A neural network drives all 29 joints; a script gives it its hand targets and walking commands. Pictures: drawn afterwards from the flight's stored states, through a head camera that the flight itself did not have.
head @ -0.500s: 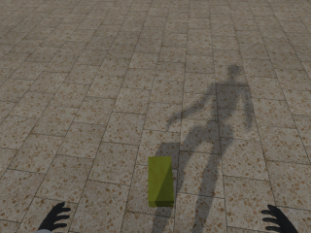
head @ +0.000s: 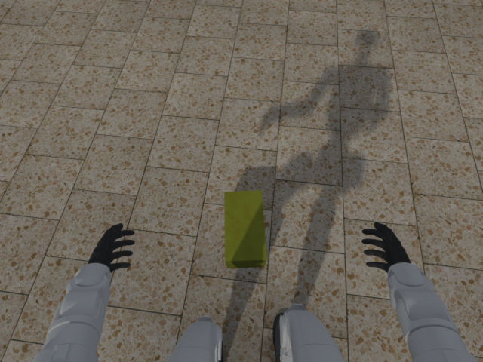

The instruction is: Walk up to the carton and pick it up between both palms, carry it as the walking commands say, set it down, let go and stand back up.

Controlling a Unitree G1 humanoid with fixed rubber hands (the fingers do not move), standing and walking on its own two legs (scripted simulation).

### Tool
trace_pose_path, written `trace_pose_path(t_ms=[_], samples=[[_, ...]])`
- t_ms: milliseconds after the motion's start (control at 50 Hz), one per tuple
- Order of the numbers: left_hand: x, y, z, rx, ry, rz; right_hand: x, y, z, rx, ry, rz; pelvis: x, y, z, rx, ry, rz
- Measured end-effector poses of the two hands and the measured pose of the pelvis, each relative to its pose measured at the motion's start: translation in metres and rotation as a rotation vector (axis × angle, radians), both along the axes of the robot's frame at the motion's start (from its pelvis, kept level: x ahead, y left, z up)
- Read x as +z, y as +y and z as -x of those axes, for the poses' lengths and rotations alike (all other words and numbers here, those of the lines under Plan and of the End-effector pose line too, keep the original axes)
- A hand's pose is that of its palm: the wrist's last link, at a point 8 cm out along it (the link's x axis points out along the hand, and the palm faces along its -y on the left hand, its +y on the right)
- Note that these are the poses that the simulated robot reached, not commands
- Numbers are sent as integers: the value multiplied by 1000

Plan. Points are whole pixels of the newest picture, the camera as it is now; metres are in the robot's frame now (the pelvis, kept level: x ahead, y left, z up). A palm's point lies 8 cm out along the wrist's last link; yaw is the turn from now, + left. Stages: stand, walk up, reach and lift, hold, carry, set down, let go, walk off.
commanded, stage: reach and lift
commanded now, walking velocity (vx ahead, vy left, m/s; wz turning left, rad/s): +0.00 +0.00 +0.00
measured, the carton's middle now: (244, 229) +0.50 +0.02 -0.66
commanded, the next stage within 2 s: none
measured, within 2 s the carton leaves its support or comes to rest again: neither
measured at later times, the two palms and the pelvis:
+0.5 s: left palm (143, 216) +0.37 +0.23 -0.13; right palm (342, 211) +0.38 -0.19 -0.14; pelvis -0.04 +0.01 -0.04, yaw +1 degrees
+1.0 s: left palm (169, 183) +0.47 +0.20 -0.18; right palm (305, 175) +0.49 -0.13 -0.18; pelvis -0.03 +0.00 -0.07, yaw +2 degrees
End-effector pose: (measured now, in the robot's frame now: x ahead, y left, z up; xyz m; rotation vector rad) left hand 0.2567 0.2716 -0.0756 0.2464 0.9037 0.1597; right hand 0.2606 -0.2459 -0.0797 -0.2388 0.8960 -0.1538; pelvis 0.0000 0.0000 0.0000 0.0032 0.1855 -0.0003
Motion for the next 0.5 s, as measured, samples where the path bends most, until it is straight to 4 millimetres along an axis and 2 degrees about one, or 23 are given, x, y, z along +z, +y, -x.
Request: trace_pose_path(t_ms=[280, 500], samples=[[-30, -13, -54, 37, -66, 44, -35, 34, -64, 25, -53, -34, -25, 8, 35, 9, 184, -10], [-53, -40, -110, 47, -151, 91, -60, 58, -121, 28, -121, -94, -43, 7, 44, 13, 341, -17]])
